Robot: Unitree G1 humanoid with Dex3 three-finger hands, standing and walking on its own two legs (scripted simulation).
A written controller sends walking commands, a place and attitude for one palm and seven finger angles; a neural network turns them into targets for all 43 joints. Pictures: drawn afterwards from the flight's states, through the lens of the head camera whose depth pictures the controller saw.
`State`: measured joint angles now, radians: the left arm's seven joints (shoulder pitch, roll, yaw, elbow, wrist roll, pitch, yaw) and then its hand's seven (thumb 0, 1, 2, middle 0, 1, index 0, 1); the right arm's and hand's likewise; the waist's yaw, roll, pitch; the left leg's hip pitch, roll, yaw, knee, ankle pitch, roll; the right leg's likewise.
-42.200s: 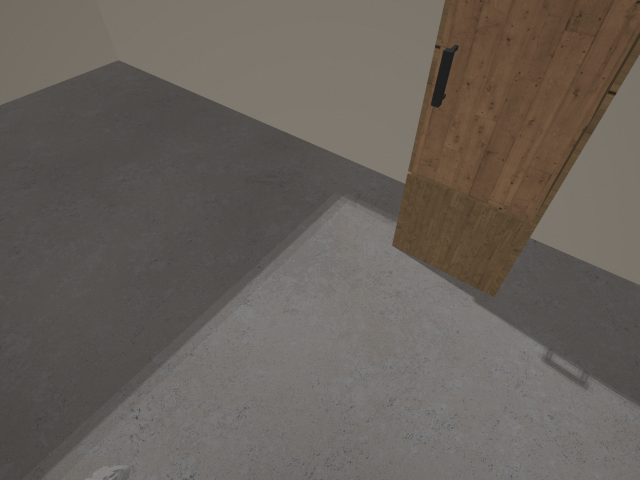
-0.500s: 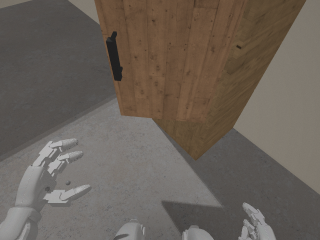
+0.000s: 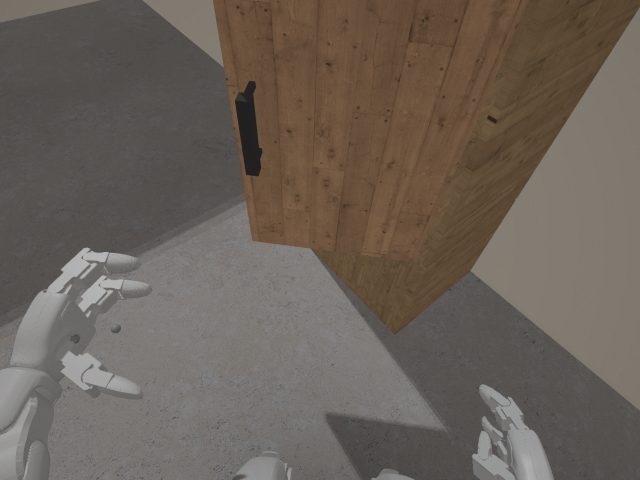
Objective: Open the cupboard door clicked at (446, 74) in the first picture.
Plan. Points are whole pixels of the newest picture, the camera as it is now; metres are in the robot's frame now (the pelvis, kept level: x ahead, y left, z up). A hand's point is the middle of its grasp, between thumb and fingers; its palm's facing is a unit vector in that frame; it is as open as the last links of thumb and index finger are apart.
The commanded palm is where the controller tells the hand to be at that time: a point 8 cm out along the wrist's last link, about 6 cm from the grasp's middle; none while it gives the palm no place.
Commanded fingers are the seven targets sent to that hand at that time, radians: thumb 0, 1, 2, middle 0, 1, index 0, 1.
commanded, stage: raise the hand with hooked fingers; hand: left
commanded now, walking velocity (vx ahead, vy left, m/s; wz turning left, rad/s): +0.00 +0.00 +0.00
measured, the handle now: (252, 130) +0.63 +0.16 +0.06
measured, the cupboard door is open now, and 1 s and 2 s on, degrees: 43 43 43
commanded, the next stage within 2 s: move the hooked fingers beside the handle in 0.74 s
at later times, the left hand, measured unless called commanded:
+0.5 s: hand (114, 295) +0.29 +0.26 +0.08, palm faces -0.05 -1.00 -0.02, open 14.0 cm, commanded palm +0.27 +0.31 +0.08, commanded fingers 0.00 -0.50 0.30 -0.30 -1.20 -0.30 -1.20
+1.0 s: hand (120, 290) +0.30 +0.25 +0.08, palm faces -0.04 -1.00 -0.02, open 14.0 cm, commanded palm +0.29 +0.30 +0.08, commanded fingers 0.00 -0.50 0.30 -0.30 -1.20 -0.30 -1.20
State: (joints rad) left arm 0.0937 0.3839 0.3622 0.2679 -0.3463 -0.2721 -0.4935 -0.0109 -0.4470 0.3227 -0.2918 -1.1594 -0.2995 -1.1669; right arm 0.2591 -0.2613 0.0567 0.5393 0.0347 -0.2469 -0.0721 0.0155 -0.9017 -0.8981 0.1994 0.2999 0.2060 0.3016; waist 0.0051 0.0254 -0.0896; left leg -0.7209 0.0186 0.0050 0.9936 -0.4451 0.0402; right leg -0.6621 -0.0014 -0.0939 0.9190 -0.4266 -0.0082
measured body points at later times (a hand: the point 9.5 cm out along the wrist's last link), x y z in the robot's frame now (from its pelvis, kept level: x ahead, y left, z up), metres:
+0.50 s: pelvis +0.00 -0.01 +0.01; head +0.05 +0.00 +0.46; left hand +0.29 +0.31 +0.08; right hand +0.15 -0.26 -0.07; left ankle +0.03 +0.09 -0.68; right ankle +0.02 -0.12 -0.68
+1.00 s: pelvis +0.00 -0.01 +0.01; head +0.04 -0.01 +0.45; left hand +0.29 +0.31 +0.08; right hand +0.15 -0.26 -0.07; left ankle +0.03 +0.09 -0.68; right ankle +0.02 -0.12 -0.68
